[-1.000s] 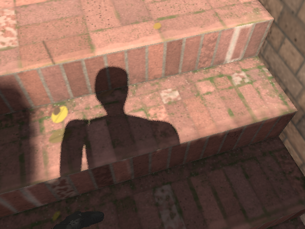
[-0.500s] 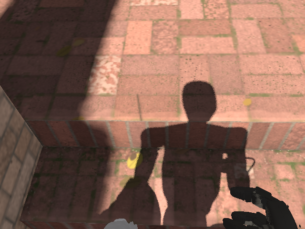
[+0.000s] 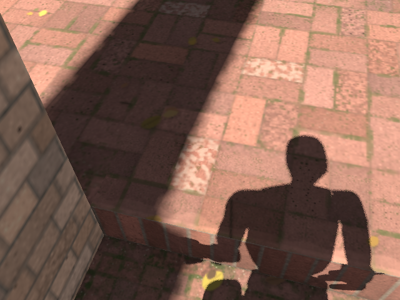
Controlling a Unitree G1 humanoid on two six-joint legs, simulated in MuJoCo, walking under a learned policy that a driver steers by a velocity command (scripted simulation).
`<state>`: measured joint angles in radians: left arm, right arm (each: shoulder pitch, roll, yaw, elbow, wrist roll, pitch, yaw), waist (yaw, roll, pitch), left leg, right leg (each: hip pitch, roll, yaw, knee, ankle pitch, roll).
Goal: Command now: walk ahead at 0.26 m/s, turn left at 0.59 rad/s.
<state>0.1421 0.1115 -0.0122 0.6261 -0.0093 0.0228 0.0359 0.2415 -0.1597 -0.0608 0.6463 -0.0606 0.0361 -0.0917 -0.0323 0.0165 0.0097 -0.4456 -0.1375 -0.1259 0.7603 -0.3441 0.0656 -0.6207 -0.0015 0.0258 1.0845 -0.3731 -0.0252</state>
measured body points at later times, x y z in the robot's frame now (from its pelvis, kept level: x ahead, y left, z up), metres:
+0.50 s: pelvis +0.21 +0.02 +0.03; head +0.28 +0.04 +0.47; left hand +0.09 +0.23 -0.11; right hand +0.53 -0.08 -0.04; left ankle +0.32 +0.16 -0.55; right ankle +0.04 -0.13 -0.70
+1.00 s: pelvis +0.49 -0.01 +0.22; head +0.55 -0.02 +0.66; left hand +0.68 +0.22 +0.15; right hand +0.59 -0.29 +0.08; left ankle +0.30 +0.16 -0.48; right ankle +0.60 -0.11 -0.37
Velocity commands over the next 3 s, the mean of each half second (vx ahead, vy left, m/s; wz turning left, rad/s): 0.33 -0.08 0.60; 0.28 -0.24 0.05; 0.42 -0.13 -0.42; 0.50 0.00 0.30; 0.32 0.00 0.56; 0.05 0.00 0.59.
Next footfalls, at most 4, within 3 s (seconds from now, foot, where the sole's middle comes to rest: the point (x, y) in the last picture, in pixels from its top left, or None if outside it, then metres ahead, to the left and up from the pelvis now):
0.04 right None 0.08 -0.13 -0.75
0.50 left None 0.32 0.19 -0.57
0.96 right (242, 194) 0.64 -0.10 -0.40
1.50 left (175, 116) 0.95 0.09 -0.40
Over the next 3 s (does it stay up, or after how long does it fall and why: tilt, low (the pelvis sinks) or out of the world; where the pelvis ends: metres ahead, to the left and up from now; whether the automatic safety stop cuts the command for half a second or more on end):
stays up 1.35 0.13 0.38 its command is cut before an obstacle after 0.3 s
